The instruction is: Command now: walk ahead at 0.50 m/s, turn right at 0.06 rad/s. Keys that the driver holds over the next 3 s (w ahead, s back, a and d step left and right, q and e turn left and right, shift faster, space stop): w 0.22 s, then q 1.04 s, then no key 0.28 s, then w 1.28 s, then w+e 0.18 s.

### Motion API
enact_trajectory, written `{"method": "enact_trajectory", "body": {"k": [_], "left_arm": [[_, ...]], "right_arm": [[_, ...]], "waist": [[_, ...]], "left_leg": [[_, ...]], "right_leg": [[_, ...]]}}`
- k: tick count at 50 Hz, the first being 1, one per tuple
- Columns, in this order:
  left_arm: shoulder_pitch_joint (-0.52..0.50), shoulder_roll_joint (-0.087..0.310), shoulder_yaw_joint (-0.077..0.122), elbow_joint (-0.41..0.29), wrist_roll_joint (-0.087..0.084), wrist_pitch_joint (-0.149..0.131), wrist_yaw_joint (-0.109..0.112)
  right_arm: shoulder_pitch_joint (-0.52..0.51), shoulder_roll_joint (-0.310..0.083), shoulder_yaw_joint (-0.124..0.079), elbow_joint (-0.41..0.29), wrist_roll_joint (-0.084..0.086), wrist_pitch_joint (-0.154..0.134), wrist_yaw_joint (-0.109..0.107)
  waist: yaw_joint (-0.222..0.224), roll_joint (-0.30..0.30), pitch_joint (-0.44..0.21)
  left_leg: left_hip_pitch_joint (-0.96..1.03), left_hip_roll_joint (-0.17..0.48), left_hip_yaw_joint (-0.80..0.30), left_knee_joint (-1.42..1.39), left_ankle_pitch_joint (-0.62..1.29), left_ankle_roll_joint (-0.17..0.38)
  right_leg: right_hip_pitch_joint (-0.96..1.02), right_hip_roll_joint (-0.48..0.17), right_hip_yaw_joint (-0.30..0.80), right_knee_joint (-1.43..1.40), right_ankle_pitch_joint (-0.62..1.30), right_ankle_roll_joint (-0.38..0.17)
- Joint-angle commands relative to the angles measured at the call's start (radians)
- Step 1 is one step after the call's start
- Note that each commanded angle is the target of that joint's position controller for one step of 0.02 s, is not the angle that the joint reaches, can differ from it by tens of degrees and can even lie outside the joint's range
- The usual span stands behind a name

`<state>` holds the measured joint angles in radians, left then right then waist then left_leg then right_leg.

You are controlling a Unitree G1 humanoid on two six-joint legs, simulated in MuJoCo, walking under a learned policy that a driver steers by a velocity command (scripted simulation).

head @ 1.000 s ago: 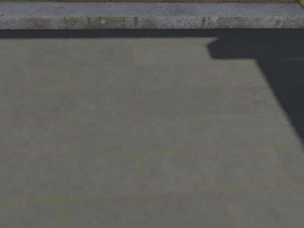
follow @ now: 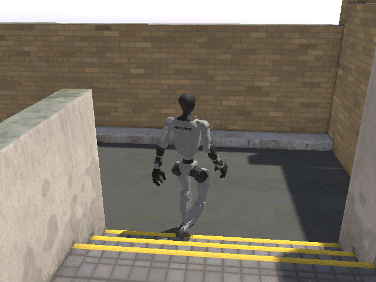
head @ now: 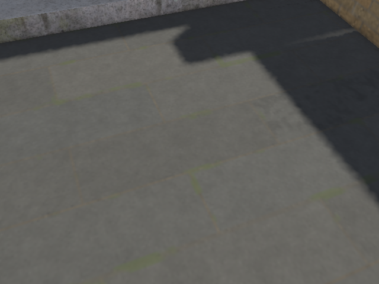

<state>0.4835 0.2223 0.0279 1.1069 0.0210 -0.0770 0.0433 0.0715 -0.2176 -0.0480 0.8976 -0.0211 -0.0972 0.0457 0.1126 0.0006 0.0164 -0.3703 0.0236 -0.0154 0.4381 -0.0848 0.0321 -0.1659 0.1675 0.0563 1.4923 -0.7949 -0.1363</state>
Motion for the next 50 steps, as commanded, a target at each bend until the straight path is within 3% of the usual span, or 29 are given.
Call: {"method": "enact_trajectory", "body": {"k": [1,2,3,4,5,7,9,12,15,18,19,20,21,22,23,25,29,33,38,40,41,42,43,44,45,46,47,48,50], "left_arm": [[0.001,0.143,0.019,-0.092,-0.053,-0.019,0.013],[-0.136,0.13,0.018,-0.112,-0.012,-0.016,0.003],[-0.191,0.111,0.019,-0.131,0.006,-0.013,-0.017],[-0.211,0.073,0.016,-0.135,0.034,-0.011,-0.032],[-0.211,0.052,0.013,-0.143,0.044,0.004,-0.043],[-0.234,-0.006,0.001,-0.168,0.038,0.02,-0.055],[-0.266,-0.019,-0.011,-0.184,0.026,0.011,-0.064],[-0.33,0.004,-0.013,-0.194,0.0,0.01,-0.065],[-0.411,0.033,-0.007,-0.207,0.009,0.005,-0.056],[-0.254,0.077,0.008,-0.154,0.02,-0.031,-0.041],[-0.142,0.155,0.024,-0.146,0.035,-0.048,-0.033],[-0.094,0.213,0.044,-0.158,0.014,-0.033,-0.034],[-0.125,0.182,0.045,-0.184,-0.026,-0.008,-0.034],[-0.215,0.127,0.03,-0.215,-0.023,0.001,-0.029],[-0.282,0.083,0.017,-0.227,-0.015,0.007,-0.021],[-0.301,0.069,0.015,-0.226,-0.009,0.011,-0.004],[-0.314,0.08,0.024,-0.238,0.0,0.004,-0.001],[-0.321,0.099,0.034,-0.245,0.006,0.023,-0.001],[-0.283,0.151,0.056,-0.243,0.009,0.053,-0.01],[-0.298,0.172,0.065,-0.248,0.003,0.069,-0.009],[-0.275,0.169,0.069,-0.24,0.006,0.08,-0.009],[-0.231,0.125,0.065,-0.238,0.01,0.095,-0.016],[-0.28,0.076,0.052,-0.313,-0.003,0.104,-0.009],[-0.364,0.1,0.053,-0.322,0.011,0.113,-0.004],[-0.337,0.088,0.052,-0.314,-0.005,0.117,-0.011],[-0.309,0.091,0.053,-0.297,-0.016,0.11,-0.018],[-0.295,0.112,0.06,-0.287,-0.005,0.105,-0.021],[-0.268,0.125,0.064,-0.273,0.009,0.105,-0.025],[-0.263,0.115,0.063,-0.274,0.008,0.109,-0.032]], "right_arm": [[0.509,-0.225,-0.058,0.107,0.018,0.022,-0.018],[0.433,-0.134,-0.04,0.086,0.003,0.035,-0.04],[0.347,-0.108,-0.026,0.061,-0.009,0.039,-0.055],[0.353,-0.1,-0.019,0.08,-0.025,0.025,-0.065],[0.34,-0.072,-0.004,0.091,-0.021,0.005,-0.059],[0.291,-0.081,-0.001,0.099,0.0,-0.018,-0.051],[0.248,-0.088,0.0,0.086,0.017,-0.025,-0.051],[0.283,-0.098,-0.002,0.087,0.037,-0.019,-0.039],[0.358,-0.075,0.005,0.113,0.035,0.006,-0.04],[0.382,-0.104,-0.006,0.113,0.009,0.023,-0.047],[0.417,-0.077,-0.003,0.079,0.018,0.02,-0.049],[0.553,0.001,0.01,0.081,0.056,0.035,-0.061],[0.505,-0.095,-0.016,0.081,0.034,0.059,-0.069],[0.436,-0.095,-0.026,0.07,0.015,0.073,-0.066],[0.378,-0.076,-0.028,0.052,0.009,0.081,-0.06],[0.357,-0.059,-0.033,0.039,-0.008,0.108,-0.05],[0.355,-0.041,-0.039,0.018,-0.007,0.145,-0.049],[0.249,-0.036,-0.029,-0.041,-0.006,0.169,-0.039],[0.175,-0.067,-0.027,-0.103,-0.003,0.172,-0.027],[0.201,-0.064,-0.026,-0.111,-0.001,0.164,-0.026],[0.226,-0.08,-0.029,-0.105,-0.003,0.154,-0.026],[0.237,-0.144,-0.041,-0.111,-0.011,0.139,-0.034],[0.241,-0.292,-0.072,-0.139,-0.003,0.135,-0.04],[0.309,-0.274,-0.077,-0.112,-0.014,0.137,-0.057],[0.265,-0.231,-0.065,-0.111,-0.012,0.137,-0.067],[0.186,-0.203,-0.056,-0.129,-0.008,0.14,-0.067],[0.132,-0.189,-0.052,-0.151,0.0,0.138,-0.066],[0.115,-0.166,-0.046,-0.163,0.004,0.135,-0.061],[0.152,-0.168,-0.047,-0.158,0.013,0.125,-0.051]], "waist": [[-0.247,0.306,-0.39],[-0.242,0.151,-0.241],[-0.204,0.056,-0.118],[-0.183,0.033,-0.06],[-0.127,-0.004,0.002],[-0.074,0.045,0.042],[-0.06,0.134,0.018],[-0.081,0.112,0.012],[-0.125,0.061,0.06],[-0.073,0.026,-0.017],[-0.057,-0.077,-0.147],[-0.069,-0.254,-0.357],[-0.055,-0.137,-0.382],[-0.084,-0.069,-0.272],[-0.104,-0.069,-0.168],[-0.136,-0.116,-0.089],[-0.172,-0.098,-0.109],[-0.155,-0.132,-0.09],[-0.117,-0.129,-0.094],[-0.141,-0.106,-0.097],[-0.149,-0.054,-0.089],[-0.14,0.155,-0.051],[-0.147,0.355,0.02],[-0.19,0.2,0.032],[-0.144,0.157,0.036],[-0.103,0.127,0.038],[-0.089,0.145,0.015],[-0.085,0.134,-0.015],[-0.094,0.078,-0.06]], "left_leg": [[0.997,0.425,-0.493,0.108,0.306,0.316],[0.791,0.359,-0.46,-0.037,-0.059,0.288],[0.572,0.325,-0.415,-0.104,-0.125,0.256],[0.412,0.346,-0.44,-0.086,0.02,0.266],[0.263,0.301,-0.374,-0.104,0.125,0.231],[0.052,0.176,-0.193,-0.197,0.287,0.182],[-0.002,0.134,-0.105,-0.202,0.407,0.164],[0.057,0.145,-0.104,-0.232,0.376,0.147],[0.183,0.144,-0.134,-0.172,0.426,0.126],[0.221,0.064,-0.116,0.098,0.404,0.079],[0.079,0.007,-0.08,0.321,0.116,0.052],[-0.107,-0.107,0.012,0.662,-0.546,0.035],[-0.163,-0.092,-0.008,0.784,-0.597,0.034],[-0.178,-0.046,-0.029,0.807,-0.515,0.024],[-0.183,-0.02,-0.019,0.784,-0.453,0.011],[-0.129,0.008,-0.007,0.754,-0.374,-0.016],[-0.091,-0.001,0.017,0.709,-0.318,-0.031],[-0.05,0.018,0.047,0.514,-0.258,-0.024],[0.022,0.002,0.101,0.352,-0.32,0.004],[0.115,-0.016,0.123,0.203,-0.274,0.027],[0.184,-0.02,0.086,0.085,-0.218,0.042],[0.209,0.123,-0.151,-0.128,-0.222,0.075],[0.203,0.376,-0.539,-0.209,0.018,0.199],[0.153,0.364,-0.481,-0.195,0.083,0.258],[0.125,0.298,-0.391,-0.174,0.062,0.245],[0.12,0.227,-0.314,-0.168,0.028,0.203],[0.146,0.186,-0.278,-0.157,0.065,0.181],[0.17,0.166,-0.251,-0.141,0.157,0.182],[0.222,0.162,-0.255,-0.121,0.237,0.19]], "right_leg": [[-0.883,-0.048,-0.003,0.498,0.091,0.031],[-0.904,-0.12,-0.024,0.368,0.23,0.033],[-0.838,-0.152,-0.026,0.246,0.331,0.045],[-0.77,-0.173,0.024,0.185,0.397,0.053],[-0.698,-0.205,0.032,0.017,0.459,0.06],[-0.512,-0.209,-0.046,-0.357,0.585,0.108],[-0.332,-0.199,-0.064,-0.635,0.741,0.119],[-0.207,-0.181,-0.077,-0.826,0.865,0.108],[-0.234,-0.167,-0.082,-0.921,0.834,0.094],[-0.002,-0.177,-0.059,-1.062,0.927,0.081],[0.247,-0.364,0.082,-0.978,1.327,0.039],[0.489,-0.63,0.314,-0.943,1.614,-0.123],[0.408,-0.623,0.353,-0.991,1.456,-0.148],[0.281,-0.574,0.276,-1.043,1.306,-0.121],[0.158,-0.529,0.201,-1.097,1.25,-0.094],[0.005,-0.475,0.085,-1.157,1.212,-0.07],[-0.069,-0.463,-0.023,-1.18,1.15,-0.089],[-0.126,-0.46,-0.084,-1.213,0.855,-0.068],[-0.116,-0.508,-0.087,-1.18,0.655,-0.051],[-0.139,-0.504,-0.113,-1.114,0.591,-0.001],[-0.187,-0.478,-0.15,-1.037,0.537,0.053],[-0.28,-0.381,-0.246,-0.818,0.396,0.129],[-0.527,-0.184,-0.248,-0.649,0.162,0.195],[-0.503,-0.203,-0.1,-0.489,0.193,0.186],[-0.487,-0.208,-0.061,-0.447,0.275,0.178],[-0.47,-0.213,-0.038,-0.456,0.371,0.167],[-0.465,-0.202,-0.039,-0.443,0.425,0.157],[-0.449,-0.193,-0.045,-0.416,0.449,0.154],[-0.437,-0.183,-0.038,-0.403,0.461,0.158]]}}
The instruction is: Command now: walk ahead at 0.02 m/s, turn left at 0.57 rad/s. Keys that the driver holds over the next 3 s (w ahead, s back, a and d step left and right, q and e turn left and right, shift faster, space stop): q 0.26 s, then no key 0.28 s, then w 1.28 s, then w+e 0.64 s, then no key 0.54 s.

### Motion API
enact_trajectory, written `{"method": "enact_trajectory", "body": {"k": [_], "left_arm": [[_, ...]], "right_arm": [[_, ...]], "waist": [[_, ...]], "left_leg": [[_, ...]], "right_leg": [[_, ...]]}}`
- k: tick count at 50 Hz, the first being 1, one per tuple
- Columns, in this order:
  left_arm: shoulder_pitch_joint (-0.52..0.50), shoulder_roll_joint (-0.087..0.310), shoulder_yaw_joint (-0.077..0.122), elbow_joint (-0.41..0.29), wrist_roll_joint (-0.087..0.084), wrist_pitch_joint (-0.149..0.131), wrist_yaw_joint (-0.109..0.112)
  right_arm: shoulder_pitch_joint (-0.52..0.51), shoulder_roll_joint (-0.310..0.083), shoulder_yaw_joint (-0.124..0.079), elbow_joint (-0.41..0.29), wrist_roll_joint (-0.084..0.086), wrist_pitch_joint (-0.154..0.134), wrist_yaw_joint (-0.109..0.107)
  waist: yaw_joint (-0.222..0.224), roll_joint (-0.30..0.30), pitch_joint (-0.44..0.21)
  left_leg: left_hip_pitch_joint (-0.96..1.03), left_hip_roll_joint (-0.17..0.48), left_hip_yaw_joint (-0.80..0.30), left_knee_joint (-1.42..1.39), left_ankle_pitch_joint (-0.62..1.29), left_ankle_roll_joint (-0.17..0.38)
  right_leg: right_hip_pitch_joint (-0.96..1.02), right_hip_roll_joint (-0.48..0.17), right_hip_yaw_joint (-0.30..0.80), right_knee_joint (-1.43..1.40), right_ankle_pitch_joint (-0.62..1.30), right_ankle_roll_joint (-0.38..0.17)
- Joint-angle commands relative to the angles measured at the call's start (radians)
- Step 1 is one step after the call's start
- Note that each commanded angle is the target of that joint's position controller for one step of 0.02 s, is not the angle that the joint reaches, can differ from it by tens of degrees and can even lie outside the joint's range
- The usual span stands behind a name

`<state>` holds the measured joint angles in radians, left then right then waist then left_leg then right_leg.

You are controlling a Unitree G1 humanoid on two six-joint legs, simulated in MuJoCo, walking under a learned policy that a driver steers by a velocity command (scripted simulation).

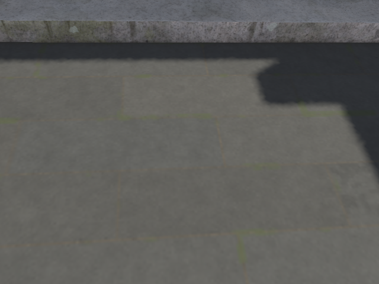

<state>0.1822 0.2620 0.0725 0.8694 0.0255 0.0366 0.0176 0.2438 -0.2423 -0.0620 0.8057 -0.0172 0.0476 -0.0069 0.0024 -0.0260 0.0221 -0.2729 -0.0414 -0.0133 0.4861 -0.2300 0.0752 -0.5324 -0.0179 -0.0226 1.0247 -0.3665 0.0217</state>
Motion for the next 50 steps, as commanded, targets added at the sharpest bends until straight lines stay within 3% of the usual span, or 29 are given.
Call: {"method": "enact_trajectory", "body": {"k": [1,5,10,13,16,17,18,19,20,21,22,23,24,27,29,31,33,35,36,37,38,39,40,41,42,43,45,50], "left_arm": [[0.027,0.068,0.016,-0.043,0.0,-0.002,-0.006],[-0.028,0.064,0.008,-0.072,-0.005,0.005,-0.001],[-0.06,0.07,0.0,-0.098,-0.015,-0.007,0.004],[-0.048,0.076,-0.004,-0.11,-0.024,-0.017,0.009],[0.047,0.062,-0.01,-0.088,-0.031,-0.027,0.017],[0.086,0.069,-0.009,-0.078,-0.024,-0.034,0.023],[0.082,0.138,0.004,-0.084,-0.005,-0.039,0.032],[0.013,0.221,0.013,-0.121,0.001,-0.038,0.032],[0.027,0.202,0.013,-0.108,0.004,-0.034,0.025],[-0.006,0.135,-0.004,-0.112,-0.007,-0.037,0.016],[-0.049,0.097,-0.013,-0.11,-0.009,-0.039,0.01],[-0.072,0.088,-0.016,-0.114,-0.006,-0.039,0.008],[-0.065,0.084,-0.019,-0.108,-0.007,-0.042,0.01],[-0.003,0.083,-0.023,-0.064,-0.009,-0.047,0.008],[0.052,0.11,-0.014,-0.031,-0.001,-0.044,0.0],[0.11,0.157,0.008,0.0,0.005,-0.028,-0.011],[0.123,0.157,0.017,0.016,0.005,-0.018,-0.019],[0.09,0.15,0.022,0.022,-0.005,-0.016,-0.02],[0.068,0.129,0.021,0.02,-0.008,-0.021,-0.018],[0.019,0.075,0.008,-0.003,-0.007,-0.033,-0.021],[-0.045,0.005,-0.011,-0.049,-0.02,-0.051,-0.028],[-0.13,0.092,0.008,-0.074,0.005,-0.058,-0.025],[-0.111,0.104,0.015,-0.06,0.004,-0.063,-0.032],[-0.061,0.094,0.013,-0.028,0.001,-0.068,-0.042],[-0.031,0.095,0.016,-0.01,0.005,-0.069,-0.051],[-0.022,0.09,0.016,0.005,0.017,-0.068,-0.058],[-0.042,0.064,0.01,0.005,0.023,-0.064,-0.062],[-0.211,0.031,-0.013,-0.064,0.011,-0.064,-0.067]], "right_arm": [[-0.001,-0.152,-0.036,-0.061,0.01,-0.024,0.003],[0.055,-0.171,-0.044,-0.048,0.004,-0.023,0.001],[0.056,-0.2,-0.053,-0.056,-0.006,-0.018,0.007],[0.03,-0.209,-0.056,-0.063,-0.01,-0.014,0.015],[-0.026,-0.196,-0.051,-0.061,-0.003,-0.01,0.014],[-0.038,-0.181,-0.046,-0.061,0.003,-0.009,0.01],[-0.008,-0.13,-0.032,-0.065,0.008,-0.013,0.007],[0.038,-0.09,-0.022,-0.076,0.018,-0.017,0.003],[0.022,-0.17,-0.041,-0.061,-0.008,-0.014,-0.001],[0.026,-0.169,-0.044,-0.045,-0.006,-0.01,0.004],[0.036,-0.154,-0.042,-0.023,-0.007,-0.005,0.01],[0.048,-0.146,-0.04,-0.007,-0.007,0.0,0.016],[0.059,-0.138,-0.036,0.004,-0.008,0.004,0.023],[0.018,-0.104,-0.015,0.021,0.003,0.008,0.022],[-0.011,-0.085,0.003,0.032,-0.001,0.007,0.021],[-0.066,-0.107,0.004,0.025,-0.007,-0.003,0.023],[-0.075,-0.104,0.008,0.034,-0.005,-0.02,0.021],[0.009,-0.068,0.018,0.082,-0.006,-0.042,0.013],[0.07,-0.073,0.016,0.111,-0.009,-0.055,0.005],[0.164,-0.119,0.008,0.137,-0.015,-0.07,-0.007],[0.251,-0.218,-0.014,0.15,-0.016,-0.077,-0.014],[0.258,-0.235,-0.024,0.178,-0.018,-0.078,-0.014],[0.191,-0.181,-0.009,0.163,-0.014,-0.085,-0.011],[0.142,-0.146,0.0,0.152,-0.01,-0.093,-0.007],[0.116,-0.138,0.003,0.145,-0.006,-0.1,-0.006],[0.127,-0.12,0.009,0.153,-0.002,-0.108,-0.006],[0.178,-0.1,0.016,0.182,0.001,-0.119,-0.001],[0.238,-0.104,0.023,0.222,0.001,-0.126,-0.001]], "waist": [[0.008,0.101,-0.065],[-0.029,0.143,-0.055],[-0.046,0.148,-0.063],[-0.037,0.154,-0.079],[0.017,0.153,-0.089],[0.038,0.132,-0.086],[0.015,-0.01,-0.078],[-0.02,-0.197,-0.067],[-0.002,-0.136,-0.07],[-0.026,-0.076,-0.042],[-0.043,-0.067,0.0],[-0.051,-0.1,-0.003],[-0.047,-0.13,-0.006],[-0.016,-0.117,-0.031],[0.024,-0.148,-0.046],[0.061,-0.174,0.008],[0.053,-0.143,0.052],[-0.007,-0.093,0.059],[-0.041,-0.064,0.05],[-0.085,0.037,0.03],[-0.124,0.255,0.003],[-0.135,0.184,0.139],[-0.083,0.121,0.179],[-0.05,0.124,0.172],[-0.027,0.144,0.151],[-0.022,0.146,0.134],[-0.021,0.138,0.109],[-0.047,0.135,0.145]], "left_leg": [[0.145,0.227,-0.268,-0.164,0.384,0.15],[0.193,0.225,-0.334,-0.157,0.307,0.162],[0.149,0.215,-0.417,-0.133,0.274,0.175],[0.115,0.202,-0.473,-0.119,0.315,0.162],[0.046,0.157,-0.461,-0.082,0.328,0.101],[-0.018,0.12,-0.441,-0.052,0.234,0.055],[-0.115,0.038,-0.353,0.064,0.021,-0.003],[-0.272,-0.136,-0.153,0.231,-0.266,-0.046],[-0.202,-0.089,-0.125,0.413,-0.358,-0.057],[-0.176,-0.073,-0.148,0.48,-0.305,-0.059],[-0.165,-0.067,-0.147,0.522,-0.239,-0.067],[-0.166,-0.072,-0.14,0.543,-0.195,-0.075],[-0.168,-0.074,-0.133,0.539,-0.183,-0.087],[-0.129,-0.054,-0.103,0.389,-0.185,-0.114],[-0.081,-0.032,-0.042,0.254,-0.198,-0.108],[-0.087,-0.036,0.014,0.196,-0.259,-0.085],[-0.041,-0.031,0.037,0.102,-0.247,-0.051],[0.143,-0.037,0.07,-0.108,-0.111,-0.003],[0.285,-0.023,0.041,-0.166,-0.072,0.021],[0.452,0.106,-0.124,-0.235,-0.177,0.05],[0.552,0.336,-0.481,-0.348,-0.438,0.128],[0.411,0.433,-0.579,-0.396,-0.437,0.196],[0.377,0.39,-0.519,-0.394,-0.418,0.194],[0.365,0.334,-0.438,-0.399,-0.34,0.163],[0.365,0.292,-0.36,-0.402,-0.233,0.139],[0.359,0.262,-0.294,-0.39,-0.1,0.13],[0.347,0.235,-0.207,-0.361,0.117,0.126],[0.256,0.218,-0.125,-0.356,0.313,0.128]], "right_leg": [[-0.079,0.003,0.047,0.047,0.037,0.004],[-0.087,0.009,0.067,-0.076,0.022,0.017],[0.01,0.038,0.079,-0.2,-0.033,0.003],[0.106,0.066,0.08,-0.281,-0.056,-0.014],[0.294,0.082,0.055,-0.511,0.028,-0.04],[0.398,0.056,0.068,-0.652,0.119,-0.049],[0.467,-0.11,0.238,-0.771,0.081,-0.085],[0.498,-0.343,0.512,-0.827,0.245,-0.175],[0.37,-0.384,0.504,-0.77,0.369,-0.27],[0.33,-0.324,0.431,-0.765,0.397,-0.272],[0.296,-0.251,0.332,-0.756,0.413,-0.242],[0.313,-0.197,0.267,-0.747,0.432,-0.212],[0.338,-0.175,0.23,-0.733,0.512,-0.208],[0.416,-0.157,0.189,-0.697,0.591,-0.21],[0.438,-0.149,0.22,-0.737,0.252,-0.209],[0.424,-0.168,0.303,-0.798,-0.072,-0.231],[0.383,-0.189,0.345,-0.819,-0.157,-0.239],[0.281,-0.156,0.306,-0.777,-0.158,-0.216],[0.177,-0.128,0.276,-0.72,-0.161,-0.191],[0.004,-0.069,0.195,-0.561,-0.172,-0.151],[-0.2,0.07,0.005,-0.292,-0.166,-0.105],[-0.289,0.029,0.01,-0.182,-0.147,-0.106],[-0.289,-0.012,0.048,-0.123,-0.071,-0.106],[-0.264,-0.024,0.05,-0.097,-0.015,-0.099],[-0.24,-0.035,0.041,-0.075,0.03,-0.089],[-0.224,-0.037,0.021,-0.041,0.069,-0.078],[-0.221,-0.036,-0.005,-0.014,0.12,-0.06],[-0.164,-0.032,-0.049,-0.201,0.229,-0.034]]}}
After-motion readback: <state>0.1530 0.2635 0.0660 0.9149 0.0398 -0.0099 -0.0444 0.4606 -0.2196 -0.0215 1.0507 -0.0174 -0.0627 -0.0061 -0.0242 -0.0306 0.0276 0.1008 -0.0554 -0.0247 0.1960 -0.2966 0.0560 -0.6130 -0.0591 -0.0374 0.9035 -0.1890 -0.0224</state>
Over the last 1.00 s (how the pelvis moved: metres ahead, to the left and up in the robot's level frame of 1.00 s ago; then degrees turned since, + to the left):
0.25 0.02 0.00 23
